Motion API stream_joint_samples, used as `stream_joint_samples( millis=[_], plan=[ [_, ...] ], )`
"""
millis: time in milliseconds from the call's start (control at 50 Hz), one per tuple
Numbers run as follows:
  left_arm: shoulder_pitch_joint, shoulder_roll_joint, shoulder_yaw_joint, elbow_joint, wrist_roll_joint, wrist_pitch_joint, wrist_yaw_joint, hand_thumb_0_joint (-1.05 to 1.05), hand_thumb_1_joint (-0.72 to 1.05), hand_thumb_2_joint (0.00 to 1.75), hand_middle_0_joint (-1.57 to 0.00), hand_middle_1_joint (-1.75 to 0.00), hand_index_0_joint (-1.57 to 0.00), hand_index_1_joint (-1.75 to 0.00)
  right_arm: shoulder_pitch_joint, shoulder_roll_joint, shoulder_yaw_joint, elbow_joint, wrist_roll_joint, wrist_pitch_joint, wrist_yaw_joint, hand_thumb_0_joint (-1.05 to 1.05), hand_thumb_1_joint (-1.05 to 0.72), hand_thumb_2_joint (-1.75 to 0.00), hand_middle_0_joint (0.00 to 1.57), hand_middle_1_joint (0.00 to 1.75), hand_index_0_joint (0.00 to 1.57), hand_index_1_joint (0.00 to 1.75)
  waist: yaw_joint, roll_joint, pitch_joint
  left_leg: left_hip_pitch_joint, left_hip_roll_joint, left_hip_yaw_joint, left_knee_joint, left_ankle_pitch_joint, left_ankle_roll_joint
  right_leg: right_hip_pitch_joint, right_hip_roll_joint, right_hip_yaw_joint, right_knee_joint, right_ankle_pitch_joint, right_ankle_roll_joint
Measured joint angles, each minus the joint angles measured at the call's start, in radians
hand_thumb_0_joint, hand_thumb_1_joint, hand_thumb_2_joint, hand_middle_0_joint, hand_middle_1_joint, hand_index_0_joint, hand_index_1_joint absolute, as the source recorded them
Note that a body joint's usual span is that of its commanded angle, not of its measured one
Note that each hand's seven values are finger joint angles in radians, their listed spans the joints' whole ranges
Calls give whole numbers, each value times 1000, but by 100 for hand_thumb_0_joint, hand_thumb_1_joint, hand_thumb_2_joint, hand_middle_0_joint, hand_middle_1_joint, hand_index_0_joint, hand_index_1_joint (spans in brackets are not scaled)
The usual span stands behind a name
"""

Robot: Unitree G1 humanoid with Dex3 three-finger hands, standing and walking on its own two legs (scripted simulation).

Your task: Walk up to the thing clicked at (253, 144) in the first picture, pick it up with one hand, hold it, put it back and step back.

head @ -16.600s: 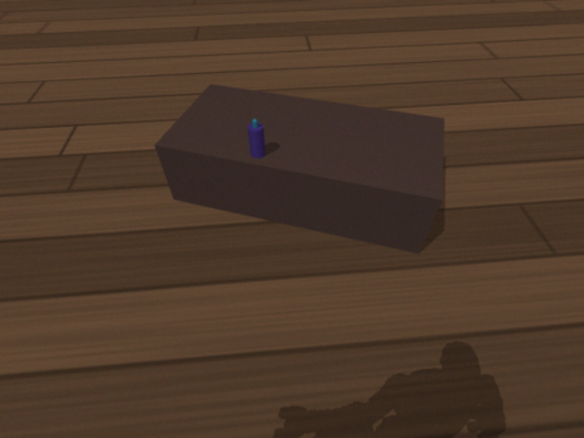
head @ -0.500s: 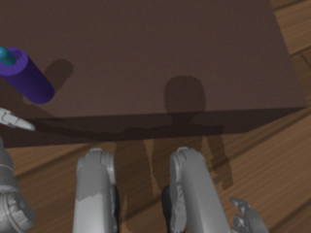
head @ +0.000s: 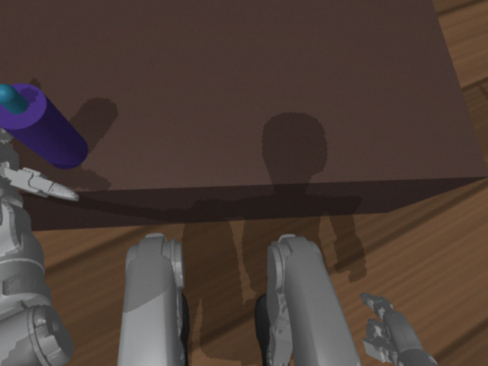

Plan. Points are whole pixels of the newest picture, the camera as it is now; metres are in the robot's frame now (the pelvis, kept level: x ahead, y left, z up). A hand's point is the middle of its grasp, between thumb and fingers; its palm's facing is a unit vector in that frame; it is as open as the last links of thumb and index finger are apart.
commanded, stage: close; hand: left
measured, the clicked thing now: (40, 126) +0.45 +0.29 +0.01
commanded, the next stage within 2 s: settle in 0.84 s
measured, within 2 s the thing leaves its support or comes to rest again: leaves its support in 1.28 s
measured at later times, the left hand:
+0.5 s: hand (38, 132) +0.45 +0.31 -0.01, palm faces +0.33 -0.94 +0.00, open 14.0 cm
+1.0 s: hand (38, 121) +0.46 +0.31 -0.01, palm faces +0.32 -0.95 -0.01, open 9.2 cm
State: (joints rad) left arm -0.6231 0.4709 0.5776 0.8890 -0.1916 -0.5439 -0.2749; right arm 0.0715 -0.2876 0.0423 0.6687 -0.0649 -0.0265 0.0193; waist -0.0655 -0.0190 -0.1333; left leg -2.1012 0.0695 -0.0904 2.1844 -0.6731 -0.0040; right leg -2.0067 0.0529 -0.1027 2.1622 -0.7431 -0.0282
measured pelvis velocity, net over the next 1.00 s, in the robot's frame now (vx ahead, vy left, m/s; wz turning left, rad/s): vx -0.01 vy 0.00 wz -0.02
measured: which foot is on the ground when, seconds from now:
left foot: down 0.00-1.00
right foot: down 0.00-1.00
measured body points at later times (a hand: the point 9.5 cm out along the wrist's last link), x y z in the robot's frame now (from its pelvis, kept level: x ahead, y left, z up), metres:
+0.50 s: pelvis +0.00 +0.00 +0.00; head +0.20 +0.06 +0.39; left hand +0.43 +0.36 -0.01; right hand +0.12 -0.26 -0.12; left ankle +0.09 +0.13 -0.37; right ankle +0.08 -0.11 -0.37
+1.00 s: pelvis -0.01 +0.00 +0.00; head +0.21 +0.06 +0.39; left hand +0.44 +0.36 -0.01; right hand +0.11 -0.27 -0.12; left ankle +0.09 +0.13 -0.37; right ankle +0.08 -0.11 -0.37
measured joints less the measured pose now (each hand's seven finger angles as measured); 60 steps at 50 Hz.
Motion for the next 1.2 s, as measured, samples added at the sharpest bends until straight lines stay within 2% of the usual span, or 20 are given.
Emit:
stream_joint_samples(
  millis=[100,220,460,840,1060,1200],
  plan=[
    [-9,1,-1,6,0,-2,11,-2,-60,0,-7,-2,-8,-2,2,8,7,-2,1,10,3,0,-93,-90,20,30,20,30,-1,1,3,0,2,-1,-2,2,1,-1,2,0,-3,4,1],
    [-22,14,2,22,8,-2,25,-2,-54,4,-17,-9,-17,-9,13,11,14,-3,1,19,6,0,-92,-89,20,30,20,30,-8,-1,7,-4,3,-3,1,4,2,-4,4,-2,-3,8,2],
    [-53,36,6,43,25,-2,50,-1,-36,22,-42,-31,-43,-31,38,7,19,-2,0,37,7,0,-92,-89,20,30,20,30,-28,0,14,-15,3,-7,15,6,6,-10,5,-6,5,12,7],
    [-100,79,10,95,39,0,39,-1,-11,59,-88,-74,-88,-74,44,5,37,1,1,51,2,0,-91,-89,20,30,20,30,-42,-1,25,-20,1,-12,16,17,3,-15,4,-10,7,22,4],
    [-112,89,24,92,49,18,49,0,-30,82,-89,-96,-89,-96,47,1,39,-13,0,58,6,0,-91,-89,20,30,20,30,-52,4,29,-18,4,-14,14,10,4,-13,8,-11,1,19,5],
    [-90,72,26,44,65,59,71,0,-38,98,-86,-108,-86,-108,52,6,27,-21,5,68,4,0,-91,-90,20,30,20,30,-54,7,25,-5,3,-11,0,8,4,0,7,-9,-13,16,6]
  ],
)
